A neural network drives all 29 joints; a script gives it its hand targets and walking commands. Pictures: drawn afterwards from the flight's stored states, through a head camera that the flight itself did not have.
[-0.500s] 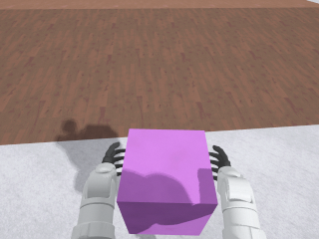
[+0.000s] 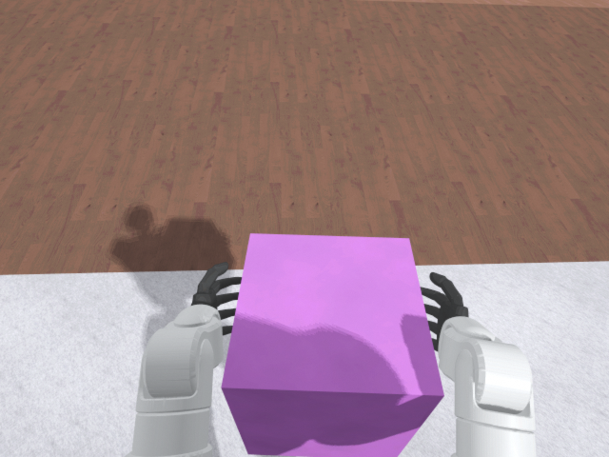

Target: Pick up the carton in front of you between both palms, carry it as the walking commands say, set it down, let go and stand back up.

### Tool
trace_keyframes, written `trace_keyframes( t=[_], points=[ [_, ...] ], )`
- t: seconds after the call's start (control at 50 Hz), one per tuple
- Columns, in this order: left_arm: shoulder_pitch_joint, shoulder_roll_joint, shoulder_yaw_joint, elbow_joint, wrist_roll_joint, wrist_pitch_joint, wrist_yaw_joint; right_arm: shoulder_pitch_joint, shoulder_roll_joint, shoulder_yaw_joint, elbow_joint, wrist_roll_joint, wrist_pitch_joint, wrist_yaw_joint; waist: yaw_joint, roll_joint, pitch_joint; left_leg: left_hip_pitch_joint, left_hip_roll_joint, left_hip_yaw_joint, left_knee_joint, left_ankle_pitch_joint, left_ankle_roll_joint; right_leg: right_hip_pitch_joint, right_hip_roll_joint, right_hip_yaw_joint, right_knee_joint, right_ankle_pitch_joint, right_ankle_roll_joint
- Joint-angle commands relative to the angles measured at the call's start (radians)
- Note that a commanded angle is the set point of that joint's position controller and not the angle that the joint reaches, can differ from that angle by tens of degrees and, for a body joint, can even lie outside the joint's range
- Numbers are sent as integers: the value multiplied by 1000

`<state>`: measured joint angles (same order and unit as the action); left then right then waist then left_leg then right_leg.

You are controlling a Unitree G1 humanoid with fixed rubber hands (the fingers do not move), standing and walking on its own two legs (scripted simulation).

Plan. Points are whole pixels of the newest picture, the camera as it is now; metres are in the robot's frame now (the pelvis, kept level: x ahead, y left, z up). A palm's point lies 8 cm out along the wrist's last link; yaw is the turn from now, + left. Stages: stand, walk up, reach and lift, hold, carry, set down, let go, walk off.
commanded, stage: carry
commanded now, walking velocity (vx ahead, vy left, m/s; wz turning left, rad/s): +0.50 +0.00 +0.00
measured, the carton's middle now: (325, 350) +0.28 -0.01 +0.01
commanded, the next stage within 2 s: none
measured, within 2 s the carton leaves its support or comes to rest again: neither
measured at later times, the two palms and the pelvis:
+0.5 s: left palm (250, 185) +0.58 +0.13 +0.06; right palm (409, 195) +0.58 -0.17 +0.05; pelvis +0.31 -0.02 -0.02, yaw +1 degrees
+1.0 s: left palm (257, 90) +0.94 +0.15 +0.09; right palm (376, 95) +0.92 -0.15 +0.10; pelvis +0.65 +0.01 -0.02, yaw -2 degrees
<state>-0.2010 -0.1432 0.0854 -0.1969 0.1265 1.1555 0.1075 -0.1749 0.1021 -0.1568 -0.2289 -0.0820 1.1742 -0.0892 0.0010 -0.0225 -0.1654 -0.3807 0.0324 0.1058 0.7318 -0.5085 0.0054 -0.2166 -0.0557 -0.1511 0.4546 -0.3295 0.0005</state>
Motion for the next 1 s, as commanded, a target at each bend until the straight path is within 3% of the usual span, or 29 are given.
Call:
trace_keyframes(
  t=[0.0,0.04,0.06,0.08,0.1,0.12,0.14,0.16,0.18,0.22,0.28,0.34,0.38,0.4,0.42,0.44,0.46,0.48,0.52,0.54,0.58,0.68,0.82,0.86,0.9,0.92,0.94,0.96,0.98],
  points=[
    [-492,-929,-689,-205,-411,31,-240,-530,939,749,-123,417,13,266,23,-112,-192,-160,-18,53,-184,124,-1,335,-240,239,-135,259,-124],
    [-471,-920,-702,-232,-425,43,-251,-508,926,749,-169,401,21,258,1,-75,-209,233,-45,125,-359,320,-1,85,-149,53,-12,148,-51],
    [-471,-898,-701,-230,-428,50,-255,-497,912,745,-172,394,28,252,-11,12,-239,482,30,28,-360,283,22,-115,-108,-21,136,90,-13],
    [-522,-865,-706,-264,-450,67,-262,-476,899,730,-159,377,31,242,-32,294,-234,604,273,-404,-469,221,108,-351,-13,-81,410,-71,41],
    [-560,-844,-719,-269,-470,84,-268,-489,892,719,-155,359,35,234,-35,343,-176,677,370,-577,-469,364,231,-550,35,-2,503,-240,29],
    [-558,-845,-718,-250,-480,90,-273,-505,885,715,-182,359,44,227,-33,224,-140,683,397,-562,-445,514,259,-634,-11,68,611,-258,6],
    [-541,-843,-708,-232,-486,95,-277,-515,888,716,-192,358,53,221,-34,145,-159,697,384,-501,-421,619,252,-661,-35,88,649,-235,-5],
    [-524,-850,-703,-216,-487,97,-279,-523,893,722,-200,361,59,219,-35,76,-183,699,368,-436,-423,614,219,-658,-47,94,620,-193,-13],
    [-508,-859,-696,-199,-483,96,-278,-533,901,730,-209,370,63,220,-34,61,-175,679,339,-356,-440,626,179,-642,-55,87,557,-140,-14],
    [-472,-880,-684,-172,-459,91,-272,-536,918,744,-206,389,67,230,-31,101,-157,648,288,-241,-460,686,142,-596,-31,46,450,-39,-6],
    [-423,-903,-672,-157,-414,77,-258,-513,929,758,-193,409,63,254,-24,130,-113,564,220,-97,-474,758,124,-491,2,-17,263,102,3],
    [-387,-912,-669,-156,-379,65,-251,-479,930,764,-175,410,55,271,-20,176,-72,442,182,11,-453,921,88,-273,56,-103,97,254,-16],
    [-388,-908,-673,-150,-372,57,-252,-485,915,772,-173,411,49,277,-2,190,-124,376,168,89,-305,1060,58,-28,105,-161,50,319,-33],
    [-388,-908,-675,-147,-373,54,-254,-486,909,774,-174,409,46,278,10,179,-175,313,143,128,-166,1038,32,141,129,-183,29,254,-43],
    [-394,-908,-677,-149,-377,51,-259,-498,901,773,-174,408,42,281,29,138,-228,189,123,123,11,845,15,323,60,-108,33,182,-40],
    [-386,-895,-670,-136,-372,49,-262,-511,899,776,-175,406,45,284,41,-51,-267,19,55,116,288,547,-19,417,-191,315,-86,-76,-113],
    [-394,-909,-673,-114,-377,39,-266,-527,906,785,-182,409,46,286,29,-247,-284,-221,-64,14,520,64,-33,515,-390,716,-243,-48,-251],
    [-403,-931,-683,-132,-398,36,-271,-520,919,784,-161,404,38,285,24,-149,-258,-278,8,-88,617,53,2,481,-392,654,-247,33,-255],
    [-432,-990,-709,-160,-422,18,-276,-509,969,780,-163,404,17,286,17,7,-236,-269,78,-111,563,140,24,355,-321,467,-214,210,-199],
    [-455,-1009,-721,-177,-436,12,-278,-498,997,779,-156,400,7,283,13,22,-225,-250,100,-114,488,184,25,305,-297,391,-223,238,-167],
    [-449,-1019,-740,-203,-458,2,-286,-460,1024,781,-153,386,-12,272,13,-33,-236,-205,90,-80,370,221,17,270,-265,282,-246,248,-138],
    [-399,-968,-747,-236,-481,-2,-308,-392,1013,787,-174,342,-40,239,15,-96,-173,-265,65,9,96,322,-15,308,-210,136,-266,375,-139],
    [-377,-831,-701,-270,-448,42,-287,-439,888,789,-263,371,14,227,29,-120,-46,-230,17,106,-171,468,15,350,-173,23,-227,579,-119],
    [-417,-798,-690,-292,-443,61,-275,-486,851,778,-290,389,39,229,23,-129,-34,-138,4,126,-219,475,37,349,-172,-5,-173,685,-104],
    [-459,-762,-677,-311,-443,85,-264,-508,816,755,-289,395,64,229,-4,-111,-111,126,-67,196,-275,423,44,289,-135,-88,51,802,-65],
    [-476,-740,-672,-321,-439,98,-259,-515,796,739,-285,393,76,229,-24,-58,-181,340,-34,147,-267,366,48,160,-108,-93,227,669,-40],
    [-523,-727,-674,-340,-447,116,-254,-529,768,718,-273,382,84,230,-39,131,-283,567,226,-259,-320,211,148,-83,-41,-71,510,387,1],
    [-555,-723,-675,-346,-454,131,-252,-539,767,712,-243,379,89,228,-41,350,-309,697,377,-630,-471,226,256,-357,98,-6,739,-93,22],
    [-588,-735,-673,-333,-457,135,-249,-576,772,712,-273,397,98,227,-35,272,-288,692,384,-584,-471,354,265,-448,54,108,876,-150,-8]
  ],
)
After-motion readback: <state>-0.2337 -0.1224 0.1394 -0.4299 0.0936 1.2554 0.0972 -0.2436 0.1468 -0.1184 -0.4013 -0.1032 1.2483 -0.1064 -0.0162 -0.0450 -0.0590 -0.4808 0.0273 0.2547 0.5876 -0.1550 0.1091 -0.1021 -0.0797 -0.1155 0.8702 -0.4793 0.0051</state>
